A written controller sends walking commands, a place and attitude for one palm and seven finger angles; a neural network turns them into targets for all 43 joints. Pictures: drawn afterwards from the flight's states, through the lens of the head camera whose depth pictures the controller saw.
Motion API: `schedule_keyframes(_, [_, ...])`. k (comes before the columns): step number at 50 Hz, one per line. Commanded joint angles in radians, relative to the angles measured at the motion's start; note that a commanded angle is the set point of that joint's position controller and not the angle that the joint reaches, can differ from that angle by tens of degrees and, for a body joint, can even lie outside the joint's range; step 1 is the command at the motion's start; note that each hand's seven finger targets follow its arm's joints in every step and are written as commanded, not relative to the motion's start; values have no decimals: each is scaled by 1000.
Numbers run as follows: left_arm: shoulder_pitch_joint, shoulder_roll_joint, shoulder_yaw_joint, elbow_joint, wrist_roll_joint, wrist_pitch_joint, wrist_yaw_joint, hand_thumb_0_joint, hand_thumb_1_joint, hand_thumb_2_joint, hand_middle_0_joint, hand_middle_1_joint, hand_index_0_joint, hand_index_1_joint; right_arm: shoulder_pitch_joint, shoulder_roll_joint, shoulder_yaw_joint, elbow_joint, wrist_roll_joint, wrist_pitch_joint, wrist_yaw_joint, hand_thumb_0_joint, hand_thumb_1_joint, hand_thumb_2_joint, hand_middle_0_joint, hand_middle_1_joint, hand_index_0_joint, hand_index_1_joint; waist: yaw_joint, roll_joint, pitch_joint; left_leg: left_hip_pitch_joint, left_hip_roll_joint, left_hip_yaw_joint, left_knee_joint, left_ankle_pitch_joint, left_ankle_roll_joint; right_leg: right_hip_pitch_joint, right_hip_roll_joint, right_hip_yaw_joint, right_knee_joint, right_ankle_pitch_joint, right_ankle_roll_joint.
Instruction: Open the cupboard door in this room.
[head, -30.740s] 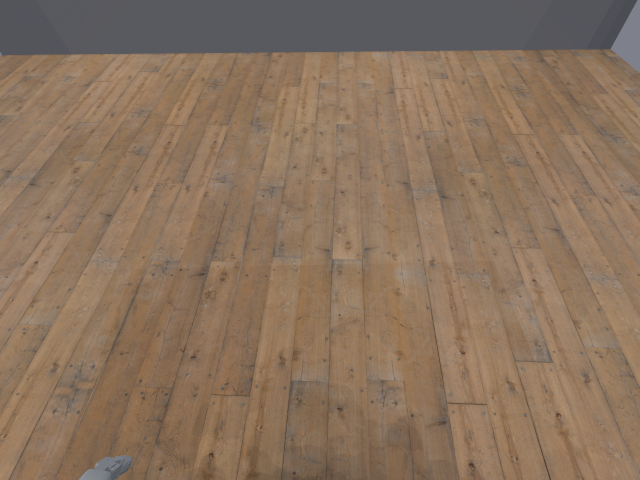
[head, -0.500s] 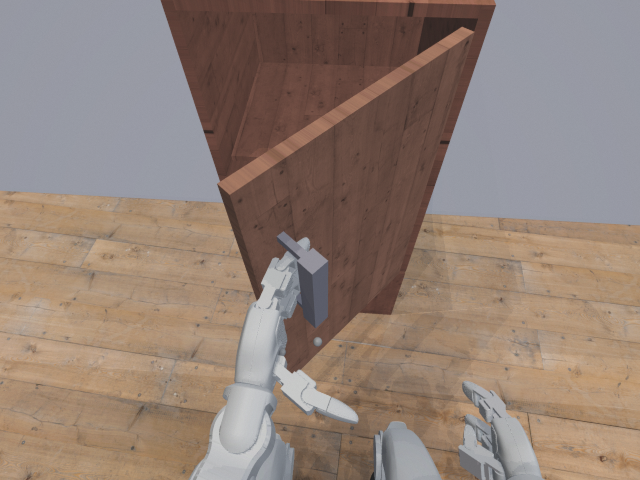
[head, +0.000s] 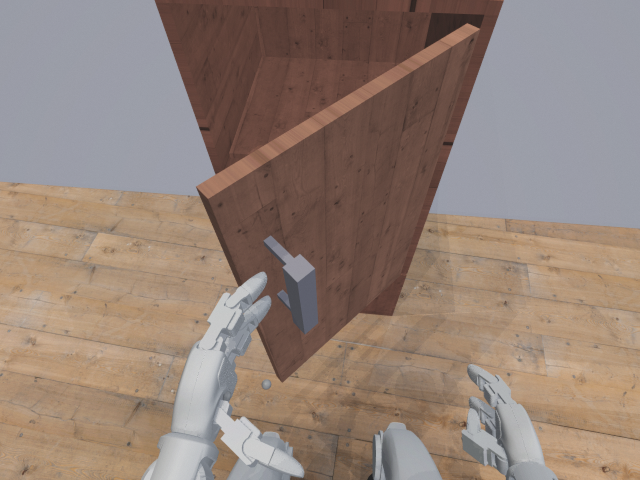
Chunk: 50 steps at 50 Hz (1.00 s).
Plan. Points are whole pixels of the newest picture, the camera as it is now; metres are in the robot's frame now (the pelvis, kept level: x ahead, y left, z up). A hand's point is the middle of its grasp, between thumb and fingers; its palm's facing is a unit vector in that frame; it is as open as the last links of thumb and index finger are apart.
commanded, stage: slide the hand sideways off the handle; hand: left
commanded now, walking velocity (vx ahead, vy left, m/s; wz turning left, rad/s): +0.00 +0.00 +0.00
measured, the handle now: (290, 286) +0.33 +0.05 +0.06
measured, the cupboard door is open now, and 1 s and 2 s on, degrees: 48 48 48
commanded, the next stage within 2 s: draw the hand back to the body in 0.28 s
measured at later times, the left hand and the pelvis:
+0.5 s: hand (207, 416) +0.19 +0.12 +0.06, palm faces -0.13 -0.99 -0.03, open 16.3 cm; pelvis -0.01 +0.01 -0.01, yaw +0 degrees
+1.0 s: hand (85, 385) +0.19 +0.20 +0.15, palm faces +0.07 -0.97 -0.25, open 15.6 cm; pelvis +0.01 +0.03 +0.05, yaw -1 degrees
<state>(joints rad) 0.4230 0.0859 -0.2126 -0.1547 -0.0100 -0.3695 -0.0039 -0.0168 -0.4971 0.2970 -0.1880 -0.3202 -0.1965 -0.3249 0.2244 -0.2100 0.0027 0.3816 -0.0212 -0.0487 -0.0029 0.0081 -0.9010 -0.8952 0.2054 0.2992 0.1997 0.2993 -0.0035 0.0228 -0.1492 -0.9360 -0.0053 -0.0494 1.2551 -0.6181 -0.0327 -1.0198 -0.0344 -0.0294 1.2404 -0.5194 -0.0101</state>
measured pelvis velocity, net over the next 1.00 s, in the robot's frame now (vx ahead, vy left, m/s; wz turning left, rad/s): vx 0.01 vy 0.03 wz -0.01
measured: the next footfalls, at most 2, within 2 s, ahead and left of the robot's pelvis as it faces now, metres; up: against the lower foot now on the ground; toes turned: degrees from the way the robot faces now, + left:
none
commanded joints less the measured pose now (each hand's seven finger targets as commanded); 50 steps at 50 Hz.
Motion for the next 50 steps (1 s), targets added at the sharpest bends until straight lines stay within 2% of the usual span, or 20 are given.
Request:
schedule_keyframes(1, [60,51,108,-244,-56,-76,-20,0,-500,300,-150,-300,-150,-300,-22,-91,-45,-162,10,-55,-14,0,-900,-900,200,300,200,300,4,-96,-267,7,-40,42,-144,258,41,350,16,35,-195,275,-14])
schedule_keyframes(3, [89,59,123,-242,-71,-78,-41,0,-500,300,-150,-300,-150,-300,-23,-92,-47,-162,15,-56,-18,0,-900,-900,200,300,200,300,-1,-112,-253,-7,-40,41,-134,258,42,351,18,41,-200,272,-13])
schedule_keyframes(5, [115,74,149,-253,-89,-86,-61,0,-500,300,-150,-300,-150,-300,-24,-91,-50,-162,16,-58,-20,0,-900,-900,200,300,200,300,6,-90,-254,-17,-39,43,-126,254,39,349,16,45,-193,267,-13])
schedule_keyframes(9, [140,84,149,-289,-114,-107,-110,0,-500,300,-150,-300,-150,-300,-27,-98,-54,-163,19,-68,-25,0,-900,-900,200,300,200,300,-4,-82,-262,-25,-39,41,-103,255,41,333,14,54,-182,269,-9])
schedule_keyframes(13, [133,102,157,-296,-141,-110,-166,0,-500,300,-150,-300,-150,-300,-31,-109,-56,-166,25,-75,-34,0,-900,-900,200,300,200,300,-20,-93,-222,-55,-36,35,-86,216,45,290,16,57,-188,184,-10])
schedule_keyframes(15, [109,94,142,-310,-150,-106,-178,0,-500,300,-150,-300,-150,-300,-26,-114,-55,-171,26,-81,-37,0,-900,-900,200,300,200,300,-24,-69,-218,-53,-36,33,-84,194,45,256,17,48,-180,136,-11])
schedule_keyframes(19, [102,107,153,-315,-151,-82,-169,0,-500,300,-150,-300,-150,-300,-28,-118,-53,-183,27,-85,-41,0,-900,-900,200,300,200,300,-16,-73,-217,-57,-36,27,-91,159,46,228,20,37,-180,59,-15])
schedule_keyframes(21, [95,172,212,-413,-151,-69,-147,0,-500,300,-150,-300,-150,-300,-23,-120,-54,-198,31,-79,-45,0,-900,-900,200,300,200,300,10,-20,-268,-4,-35,28,-127,167,45,255,25,27,-183,62,-20])
schedule_keyframes(23, [143,188,232,-462,-156,-35,-131,0,-500,300,-150,-300,-150,-300,-22,-114,-50,-214,36,-73,-48,0,-900,-900,200,300,200,300,26,7,-290,46,-38,25,-167,210,47,307,33,11,-194,121,-23])
schedule_keyframes(29, [184,150,214,-426,-170,58,-128,0,-500,300,-150,-300,-150,-300,-15,-115,-35,-215,55,-62,-58,0,-900,-900,200,300,200,300,-9,-60,-139,94,-29,13,-264,152,45,321,43,-25,-291,54,-7])
schedule_keyframes(31, [169,164,222,-438,-176,69,-136,0,-500,300,-150,-300,-150,-300,-11,-120,-29,-213,55,-69,-61,0,-900,-900,200,300,200,300,-12,-39,-110,115,-30,7,-292,123,43,321,43,-28,-314,22,-7])
schedule_keyframes(36, [170,206,290,-438,-197,78,-148,0,-500,300,-150,-300,-150,-300,-4,-122,-19,-210,55,-86,-69,0,-900,-900,200,300,200,300,0,-22,-68,160,-27,7,-344,113,42,358,45,-35,-355,8,-9])
schedule_keyframes(39, [184,216,320,-462,-221,78,-162,0,-500,300,-150,-300,-150,-300,-7,-124,-16,-205,58,-98,-71,0,-900,-900,200,300,200,300,9,-10,-80,197,-23,3,-373,158,40,409,49,-41,-366,57,-11])
schedule_keyframes(41, [173,229,332,-500,-234,81,-172,0,-430,330,-153,-300,-153,-300,-4,-126,-15,-201,63,-106,-71,0,-900,-900,200,300,200,300,10,29,-86,234,-20,3,-390,188,38,428,51,-48,-373,95,-11])
schedule_keyframes(44, [175,246,359,-501,-246,104,-184,0,-325,375,-156,-300,-156,-300,-3,-127,-12,-185,67,-117,-74,0,-900,-900,200,300,200,300,8,30,-77,266,-15,1,-409,232,39,463,56,-53,-389,144,-9])
schedule_keyframes(45, [184,383,395,-565,-94,174,-44,0,-290,390,-158,-300,-158,-300,7,-116,-16,-184,55,-100,-104,0,-900,-900,200,300,200,300,62,74,-123,308,3,16,-486,260,37,531,27,-4,-427,174,-25])
schedule_keyframes(46, [234,288,351,-573,-77,221,16,0,-255,405,-159,-300,-159,-300,12,-97,-5,-186,51,-97,-112,0,-900,-900,200,300,200,300,38,84,-64,321,0,12,-505,274,33,521,28,-21,-442,180,-22])
schedule_keyframes(47, [237,257,317,-571,-53,253,50,0,-220,420,-160,-300,-160,-300,22,-96,-2,-170,49,-93,-112,0,-900,-900,200,300,200,300,30,114,-36,337,5,14,-511,303,31,526,25,-27,-451,193,-18])
schedule_keyframes(49, [233,280,343,-557,-32,290,94,0,-150,450,-162,-300,-162,-300,16,-99,-1,-149,45,-88,-118,0,-900,-900,200,300,200,300,27,35,-21,374,13,12,-523,355,37,561,28,-33,-484,233,-14])
schedule_keyframes(50, [221,289,350,-562,-24,297,106,0,-115,465,-164,-300,-164,-300,12,-103,-1,-143,43,-89,-120,0,-900,-900,200,300,200,300,27,20,-20,394,14,14,-532,377,38,579,28,-34,-497,251,-12])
